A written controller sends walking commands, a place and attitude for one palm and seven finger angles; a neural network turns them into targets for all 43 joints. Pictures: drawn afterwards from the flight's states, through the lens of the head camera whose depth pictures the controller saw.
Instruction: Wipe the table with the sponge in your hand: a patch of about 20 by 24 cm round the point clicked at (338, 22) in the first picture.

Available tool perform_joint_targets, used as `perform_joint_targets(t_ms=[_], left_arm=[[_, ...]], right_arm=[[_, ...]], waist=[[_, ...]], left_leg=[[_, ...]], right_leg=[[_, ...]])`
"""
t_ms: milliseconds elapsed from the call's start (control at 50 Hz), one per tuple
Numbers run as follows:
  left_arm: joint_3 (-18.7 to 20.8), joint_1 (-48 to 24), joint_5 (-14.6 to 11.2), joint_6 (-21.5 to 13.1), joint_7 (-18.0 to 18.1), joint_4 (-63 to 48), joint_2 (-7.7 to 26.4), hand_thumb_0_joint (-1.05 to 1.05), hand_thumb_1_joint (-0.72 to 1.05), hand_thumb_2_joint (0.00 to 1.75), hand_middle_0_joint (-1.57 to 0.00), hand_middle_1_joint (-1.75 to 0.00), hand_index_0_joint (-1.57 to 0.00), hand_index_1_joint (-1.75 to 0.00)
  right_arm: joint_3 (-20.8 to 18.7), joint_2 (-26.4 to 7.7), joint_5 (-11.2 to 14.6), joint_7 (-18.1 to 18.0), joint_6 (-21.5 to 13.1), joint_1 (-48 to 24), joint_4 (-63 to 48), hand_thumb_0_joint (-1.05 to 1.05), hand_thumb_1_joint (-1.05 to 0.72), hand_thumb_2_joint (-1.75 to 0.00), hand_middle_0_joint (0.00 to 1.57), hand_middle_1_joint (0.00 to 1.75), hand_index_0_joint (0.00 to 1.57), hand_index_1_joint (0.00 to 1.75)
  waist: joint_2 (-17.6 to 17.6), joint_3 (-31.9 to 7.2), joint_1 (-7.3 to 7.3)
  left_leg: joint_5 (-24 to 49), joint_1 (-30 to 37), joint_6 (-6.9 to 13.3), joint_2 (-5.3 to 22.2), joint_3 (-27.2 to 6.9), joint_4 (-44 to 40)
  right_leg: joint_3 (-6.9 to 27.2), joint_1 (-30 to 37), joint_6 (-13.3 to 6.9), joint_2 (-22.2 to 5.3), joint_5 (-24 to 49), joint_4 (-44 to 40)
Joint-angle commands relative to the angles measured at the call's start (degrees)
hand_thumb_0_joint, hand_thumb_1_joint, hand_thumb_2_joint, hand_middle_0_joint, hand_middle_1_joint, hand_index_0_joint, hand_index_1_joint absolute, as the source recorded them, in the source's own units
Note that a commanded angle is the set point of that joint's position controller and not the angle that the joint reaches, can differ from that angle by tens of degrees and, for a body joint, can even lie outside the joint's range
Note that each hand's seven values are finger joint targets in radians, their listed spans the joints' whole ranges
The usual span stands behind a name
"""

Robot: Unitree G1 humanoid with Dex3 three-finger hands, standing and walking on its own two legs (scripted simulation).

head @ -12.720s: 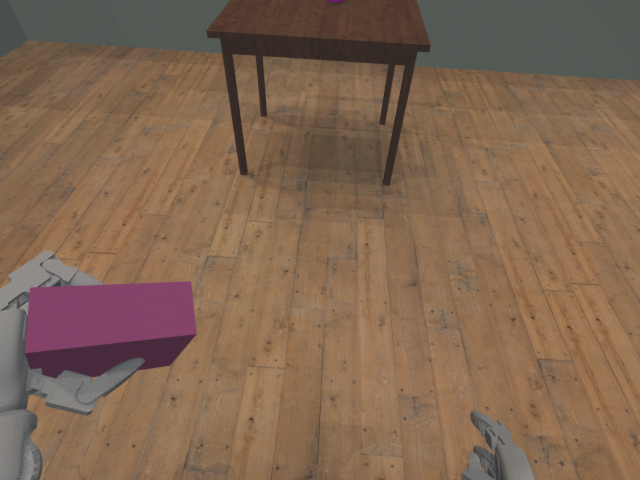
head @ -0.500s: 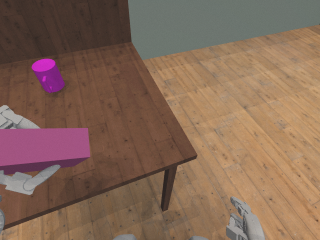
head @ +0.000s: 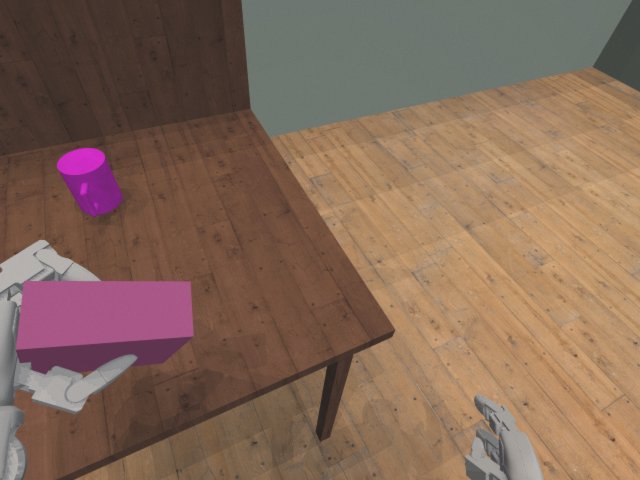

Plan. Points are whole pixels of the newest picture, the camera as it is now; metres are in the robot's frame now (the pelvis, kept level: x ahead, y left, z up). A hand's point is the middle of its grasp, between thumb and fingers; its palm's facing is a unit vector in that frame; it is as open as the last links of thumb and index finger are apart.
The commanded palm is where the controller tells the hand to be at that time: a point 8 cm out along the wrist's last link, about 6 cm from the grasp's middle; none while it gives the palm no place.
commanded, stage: come to a stop and stand still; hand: left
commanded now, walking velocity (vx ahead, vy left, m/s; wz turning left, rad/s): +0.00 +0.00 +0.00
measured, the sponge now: (131, 328) +0.23 +0.20 +0.13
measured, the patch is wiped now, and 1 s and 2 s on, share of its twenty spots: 0.00 0.00 0.00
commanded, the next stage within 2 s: look again from close up in 1.56 s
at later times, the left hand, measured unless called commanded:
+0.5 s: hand (77, 318) +0.23 +0.24 +0.15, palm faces +0.32 -0.83 -0.46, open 9.6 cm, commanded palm +0.16 +0.28 +0.17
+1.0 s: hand (10, 348) +0.20 +0.28 +0.15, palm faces +0.39 -0.83 -0.40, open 9.6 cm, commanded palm +0.13 +0.31 +0.17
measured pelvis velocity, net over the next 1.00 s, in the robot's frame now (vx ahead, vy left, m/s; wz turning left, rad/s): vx -0.01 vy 0.02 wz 0.07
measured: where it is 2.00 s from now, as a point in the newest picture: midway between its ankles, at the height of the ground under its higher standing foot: outside the picture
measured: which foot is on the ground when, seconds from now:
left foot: down 0.00-1.00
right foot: down 0.00-1.00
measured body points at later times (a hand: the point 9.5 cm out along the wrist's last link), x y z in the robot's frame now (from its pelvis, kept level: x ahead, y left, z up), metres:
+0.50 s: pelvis +0.01 -0.01 -0.01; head +0.06 +0.00 +0.44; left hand +0.21 +0.29 +0.17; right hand +0.18 -0.24 -0.09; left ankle +0.01 +0.10 -0.74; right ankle +0.00 -0.11 -0.74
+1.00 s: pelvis -0.01 +0.02 +0.00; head +0.04 +0.05 +0.44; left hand +0.17 +0.33 +0.17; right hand +0.21 -0.18 -0.07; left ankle +0.01 +0.10 -0.74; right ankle +0.00 -0.11 -0.74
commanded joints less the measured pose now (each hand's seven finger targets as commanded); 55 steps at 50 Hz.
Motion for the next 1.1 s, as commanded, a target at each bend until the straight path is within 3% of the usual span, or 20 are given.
perform_joint_targets(t_ms=[0, 140, 160, 180, 200, 220, 300, 380, 460, 480, 560, 680, 760, 780, 860, 880, 960, 980, 1060, 1080], left_arm=[[7.02, -2.42, -1.09, -3.98, 1.55, -12.54, 8.40, 0.00, 0.10, 1.30, -1.20, -1.60, -1.20, -1.60], [4.98, -7.14, -0.98, -3.03, 1.57, -9.68, 7.06, 0.00, 0.10, 1.30, -1.20, -1.60, -1.20, -1.60], [18.16, -57.91, 0.31, -11.60, 0.76, -26.13, 48.72, 0.00, 0.10, 1.30, -1.20, -1.60, -1.20, -1.60], [18.94, -41.10, 2.05, -8.70, 0.06, -4.41, 24.32, 0.00, 0.10, 1.30, -1.20, -1.60, -1.20, -1.60], [13.57, -32.47, 0.58, -7.69, 0.07, 2.70, 19.72, 0.00, 0.10, 1.30, -1.20, -1.60, -1.20, -1.60], [14.45, -26.01, -0.13, -8.05, -0.33, 4.81, 20.42, 0.00, 0.10, 1.30, -1.20, -1.60, -1.20, -1.60], [8.33, -8.77, -4.04, -10.14, -2.09, -2.45, 13.30, 0.00, 0.10, 1.30, -1.20, -1.60, -1.20, -1.60], [10.07, -3.67, -5.10, -11.55, -0.67, -5.51, 14.12, 0.00, 0.10, 1.30, -1.20, -1.60, -1.20, -1.60], [16.93, -8.36, -4.52, -12.38, 0.73, -7.48, 22.53, 0.00, 0.10, 1.30, -1.20, -1.60, -1.20, -1.60], [13.98, -8.47, -4.60, -12.68, 0.43, -7.87, 18.76, 0.00, 0.10, 1.30, -1.20, -1.60, -1.20, -1.60], [14.15, -7.80, -4.27, -12.22, 1.02, -10.64, 20.33, 0.00, 0.10, 1.30, -1.20, -1.60, -1.20, -1.60], [9.37, -3.37, -4.35, -11.76, 0.95, -11.83, 13.71, 0.00, 0.10, 1.30, -1.20, -1.60, -1.20, -1.60], [12.01, -3.85, -4.29, -10.94, 0.94, -8.53, 16.56, 0.00, 0.10, 1.30, -1.20, -1.60, -1.20, -1.60], [9.15, -4.31, -4.52, -11.25, 0.35, -9.32, 12.99, 0.00, 0.10, 1.30, -1.20, -1.60, -1.20, -1.60], [11.47, -6.09, -4.71, -10.72, 0.07, -9.10, 16.65, 0.00, 0.10, 1.30, -1.20, -1.60, -1.20, -1.60], [8.58, -5.85, -4.97, -10.97, -0.40, -9.97, 13.06, 0.00, 0.10, 1.30, -1.20, -1.60, -1.20, -1.60], [10.39, -7.12, -5.03, -10.59, -0.47, -10.48, 16.09, 0.00, 0.10, 1.30, -1.20, -1.60, -1.20, -1.60], [7.62, -7.13, -5.00, -10.99, -0.86, -10.97, 12.50, 0.00, 0.10, 1.30, -1.20, -1.60, -1.20, -1.60], [10.79, -7.30, -4.93, -10.53, -0.80, -9.70, 16.39, 0.00, 0.10, 1.30, -1.20, -1.60, -1.20, -1.60], [7.93, -7.18, -4.99, -10.86, -1.25, -10.38, 12.57, 0.00, 0.10, 1.30, -1.20, -1.60, -1.20, -1.60]], right_arm=[[-2.22, -7.32, -0.08, -0.85, -2.89, -4.94, -8.42, 0.00, -0.90, -0.90, 0.20, 0.30, 0.20, 0.30], [-1.98, -7.37, 0.02, -1.25, -2.52, -5.20, -8.15, 0.00, -0.90, -0.90, 0.20, 0.30, 0.20, 0.30], [7.98, -10.17, 4.80, -4.37, -0.23, 3.59, -16.19, 0.00, -0.90, -0.90, 0.20, 0.30, 0.20, 0.30], [-0.91, -5.15, 3.19, -4.32, -2.80, 1.30, -10.81, 0.00, -0.90, -0.90, 0.20, 0.30, 0.20, 0.30], [0.25, -7.75, 1.39, -2.07, -4.07, -3.61, -9.67, 0.00, -0.90, -0.90, 0.20, 0.30, 0.20, 0.30], [-0.40, -8.66, 0.63, -0.64, -4.76, -3.24, -8.92, 0.00, -0.90, -0.90, 0.20, 0.30, 0.20, 0.30], [-1.24, -9.36, 0.95, 3.42, -7.08, -1.03, -8.79, 0.00, -0.90, -0.90, 0.20, 0.30, 0.20, 0.30], [-1.62, -9.70, 1.60, 4.51, -8.84, 0.06, -8.16, 0.00, -0.90, -0.90, 0.20, 0.30, 0.20, 0.30], [-2.06, -11.65, 1.29, 3.65, -8.81, -1.53, -6.76, 0.00, -0.90, -0.90, 0.20, 0.30, 0.20, 0.30], [-1.71, -9.70, 1.24, 3.33, -8.40, -0.85, -6.30, 0.00, -0.90, -0.90, 0.20, 0.30, 0.20, 0.30], [-2.46, -11.49, 1.57, 3.71, -8.59, -1.52, -6.18, 0.00, -0.90, -0.90, 0.20, 0.30, 0.20, 0.30], [-3.11, -10.39, 1.78, 4.20, -7.93, -0.30, -6.22, 0.00, -0.90, -0.90, 0.20, 0.30, 0.20, 0.30], [-3.73, -11.09, 2.00, 4.14, -6.87, -3.17, -6.38, 0.00, -0.90, -0.90, 0.20, 0.30, 0.20, 0.30], [-3.42, -9.49, 1.88, 3.95, -6.36, -1.55, -6.54, 0.00, -0.90, -0.90, 0.20, 0.30, 0.20, 0.30], [-3.46, -10.53, 2.05, 3.80, -5.99, -4.51, -7.20, 0.00, -0.90, -0.90, 0.20, 0.30, 0.20, 0.30], [-2.96, -8.76, 1.82, 3.74, -5.68, -3.15, -7.51, 0.00, -0.90, -0.90, 0.20, 0.30, 0.20, 0.30], [-2.90, -10.09, 2.02, 3.90, -6.11, -5.25, -7.76, 0.00, -0.90, -0.90, 0.20, 0.30, 0.20, 0.30], [-2.54, -8.53, 1.75, 3.81, -5.99, -3.94, -7.62, 0.00, -0.90, -0.90, 0.20, 0.30, 0.20, 0.30], [-2.62, -9.68, 1.95, 3.86, -6.53, -5.48, -7.58, 0.00, -0.90, -0.90, 0.20, 0.30, 0.20, 0.30], [-2.32, -8.16, 1.70, 3.81, -6.41, -4.32, -7.55, 0.00, -0.90, -0.90, 0.20, 0.30, 0.20, 0.30]], waist=[[9.15, -8.09, 1.36], [5.38, -6.97, 1.32], [20.63, -0.05, -1.53], [12.32, -2.96, 2.11], [9.64, 0.70, 2.39], [5.76, -0.23, 2.52], [-1.15, -7.64, 3.76], [0.35, -11.80, 4.02], [1.18, -13.63, 3.49], [1.80, -13.15, 3.18], [5.89, -15.50, 3.42], [5.81, -12.85, 3.42], [5.32, -12.17, 3.19], [4.43, -11.19, 3.05], [6.09, -11.29, 2.99], [5.39, -10.49, 3.03], [6.73, -10.24, 2.91], [6.42, -9.09, 2.96], [6.86, -8.99, 2.83], [6.37, -8.84, 2.80]], left_leg=[[9.74, -2.15, -2.03, 7.57, -7.28, -7.08], [3.59, -2.07, -1.05, 6.40, -6.36, -7.20], [-14.06, -15.37, 3.27, 5.58, -7.25, -12.67], [-15.34, -9.74, 2.53, 7.61, -7.48, -9.76], [-10.66, -6.41, 1.09, 5.07, -6.18, -7.03], [-8.05, -3.07, 0.43, 4.62, -5.31, -3.94], [1.42, -1.41, 0.38, 2.99, -4.71, 1.64], [12.31, -0.71, 0.07, 2.81, -5.12, 2.40], [15.72, 0.02, -0.08, 2.31, -6.17, 3.95], [17.47, -1.19, -0.17, 2.39, -5.70, 3.99], [22.31, 2.00, 0.10, 2.56, -6.71, 4.90], [28.44, 2.58, -1.02, 3.89, -7.38, 3.78], [23.18, 3.18, -1.27, 4.57, -8.74, 1.48], [24.42, 2.11, -1.92, 4.91, -8.58, 1.26], [18.57, 2.41, -1.70, 5.34, -10.17, -0.71], [18.49, 1.38, -2.14, 5.53, -9.94, -0.96], [9.71, 0.78, -1.81, 5.85, -11.86, -2.99], [9.06, -0.81, -2.03, 6.03, -11.63, -3.42], [2.99, -1.35, -1.64, 6.06, -12.99, -4.80], [2.71, -2.56, -1.82, 6.04, -12.50, -4.82]], right_leg=[[3.52, 7.47, -0.28, -3.61, 9.47, -1.02], [4.87, 6.71, -0.23, -4.22, 9.05, -3.73], [1.38, 17.46, 4.14, 3.02, -2.55, 5.44], [0.30, 7.58, 2.11, 0.33, -10.46, 3.07], [1.66, -2.46, 0.20, -2.13, -8.38, -0.53], [4.23, -6.42, -0.92, -3.64, -7.11, -3.18], [8.39, -3.04, -2.12, -6.61, 1.23, -3.22], [6.57, 1.02, -1.45, -6.81, 14.61, 1.31], [8.26, 2.24, -1.47, -7.16, 19.67, 2.90], [6.48, 4.17, -1.28, -7.93, 22.08, 3.23], [7.28, 4.20, -1.58, -7.52, 23.53, 4.97], [3.83, 3.14, -0.63, -7.03, 20.98, 4.48], [4.92, 0.63, -0.67, -6.29, 14.75, 3.99], [3.06, 1.57, -0.37, -6.66, 14.60, 3.26], [4.57, -0.12, -0.39, -6.02, 9.63, 3.29], [2.89, 0.64, -0.12, -6.46, 9.29, 2.60], [4.41, -0.82, -0.22, -5.98, 4.30, 2.76], [2.80, -0.13, -0.06, -6.27, 4.28, 2.14], [4.35, -0.88, -0.12, -6.05, 1.49, 1.74], [2.99, 0.30, 0.00, -6.37, 1.97, 1.26]])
